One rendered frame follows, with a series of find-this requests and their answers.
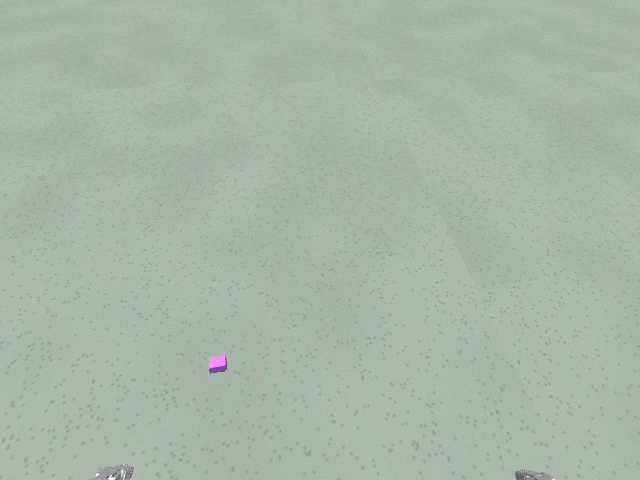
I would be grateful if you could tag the small box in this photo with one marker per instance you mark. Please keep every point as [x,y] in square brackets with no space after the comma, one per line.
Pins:
[218,363]

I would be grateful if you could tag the left robot hand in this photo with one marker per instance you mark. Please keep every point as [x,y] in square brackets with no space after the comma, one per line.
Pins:
[119,472]

